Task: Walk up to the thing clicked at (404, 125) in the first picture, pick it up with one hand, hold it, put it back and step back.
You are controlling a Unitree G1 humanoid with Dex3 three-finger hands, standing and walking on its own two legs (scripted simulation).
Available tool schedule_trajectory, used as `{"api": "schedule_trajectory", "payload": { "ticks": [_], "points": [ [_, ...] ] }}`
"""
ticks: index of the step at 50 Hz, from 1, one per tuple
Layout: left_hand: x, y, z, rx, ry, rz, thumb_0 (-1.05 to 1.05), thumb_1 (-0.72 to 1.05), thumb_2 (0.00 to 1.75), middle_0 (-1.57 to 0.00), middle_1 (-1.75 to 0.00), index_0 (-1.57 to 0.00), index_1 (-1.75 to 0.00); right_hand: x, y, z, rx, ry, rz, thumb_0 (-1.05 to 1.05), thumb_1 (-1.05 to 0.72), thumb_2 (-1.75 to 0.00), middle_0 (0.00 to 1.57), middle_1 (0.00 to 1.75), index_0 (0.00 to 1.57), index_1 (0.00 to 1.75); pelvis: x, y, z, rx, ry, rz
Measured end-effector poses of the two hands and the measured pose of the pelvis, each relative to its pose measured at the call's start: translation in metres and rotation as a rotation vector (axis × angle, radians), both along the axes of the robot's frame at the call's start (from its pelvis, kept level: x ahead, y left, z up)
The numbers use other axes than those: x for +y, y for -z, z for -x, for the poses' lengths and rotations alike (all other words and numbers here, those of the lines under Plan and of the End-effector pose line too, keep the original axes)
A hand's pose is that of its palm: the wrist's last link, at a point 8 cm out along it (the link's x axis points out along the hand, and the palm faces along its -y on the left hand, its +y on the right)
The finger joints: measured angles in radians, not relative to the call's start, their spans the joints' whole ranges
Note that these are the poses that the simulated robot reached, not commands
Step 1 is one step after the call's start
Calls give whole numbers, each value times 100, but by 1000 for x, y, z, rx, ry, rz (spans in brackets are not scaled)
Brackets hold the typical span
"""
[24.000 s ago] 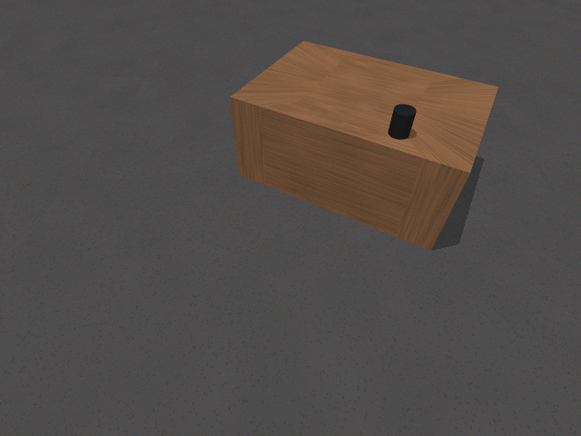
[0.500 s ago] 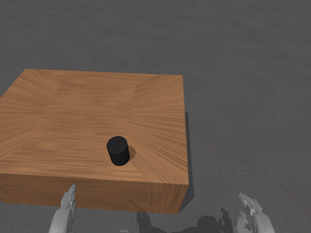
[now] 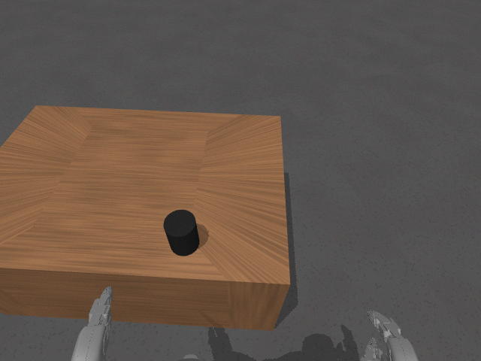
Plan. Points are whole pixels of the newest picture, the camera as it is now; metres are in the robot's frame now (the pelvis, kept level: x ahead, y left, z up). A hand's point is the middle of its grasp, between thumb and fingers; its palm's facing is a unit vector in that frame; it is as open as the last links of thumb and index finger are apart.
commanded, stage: home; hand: left
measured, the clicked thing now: (182, 233) +0.48 +0.17 -0.22
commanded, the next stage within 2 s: stand in 0.44 s
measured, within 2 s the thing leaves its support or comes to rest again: neither
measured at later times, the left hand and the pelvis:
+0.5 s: hand (137, 350) +0.17 +0.17 -0.05, palm faces +0.13 -0.95 -0.28, open 17.4 cm; pelvis +0.01 -0.01 +0.00, yaw +1 degrees
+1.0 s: hand out of the picture +0.05 +0.26 -0.11, palm faces -0.01 -0.93 -0.37, open 9.0 cm; pelvis +0.01 +0.00 +0.04, yaw +1 degrees
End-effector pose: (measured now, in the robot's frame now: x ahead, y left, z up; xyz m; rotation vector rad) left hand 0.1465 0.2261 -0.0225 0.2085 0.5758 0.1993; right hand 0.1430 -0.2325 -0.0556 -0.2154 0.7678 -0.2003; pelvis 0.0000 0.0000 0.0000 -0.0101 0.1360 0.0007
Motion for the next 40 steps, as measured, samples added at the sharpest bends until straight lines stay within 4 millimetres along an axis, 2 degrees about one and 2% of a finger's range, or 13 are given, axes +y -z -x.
{"api": "schedule_trajectory", "payload": {
  "ticks": [5, 11, 27, 30, 33, 40],
  "points": [
    [-1, 1, 2, 25, -8, -11, -1, -48, 9, -6, -7, -6, -6, -5, 14, 4, 47, 19, 10, 1, -91, -90, 20, 30, 20, 30, -1, 0, -1, 0, -3, 5],
    [-2, 2, 0, 47, -14, -26, -1, -50, 8, -6, -7, -6, -6, -8, 20, 3, 57, 26, 10, 1, -91, -90, 20, 30, 20, 30, -3, -1, -2, -3, -6, 5],
    [-7, 3, -3, 91, -4, -38, -1, -54, 5, -6, -6, -5, -5, -13, 13, -15, -10, -18, 34, 1, -91, -90, 20, 30, 20, 30, -9, -5, -5, -26, -16, 3],
    [5, 23, 3, 186, 86, -91, -1, -53, 7, -7, -7, -6, -6, -20, 23, -11, 88, -106, 58, 1, -91, -90, 20, 30, 20, 30, -9, -8, -4, -71, -21, -9],
    [25, 38, 18, 293, 85, -108, -1, -45, 13, -10, -12, -10, -12, -32, 28, -2, 160, -111, 52, 1, -91, -90, 20, 30, 20, 30, -9, -11, -5, -98, -21, -18],
    [61, 51, 63, 483, -8, -127, -1, -8, 49, -17, -24, -17, -24, -56, 30, 29, 291, -56, 65, 1, -91, -90, 20, 30, 20, 30, -7, -20, -8, -134, -23, -15]
  ]
}}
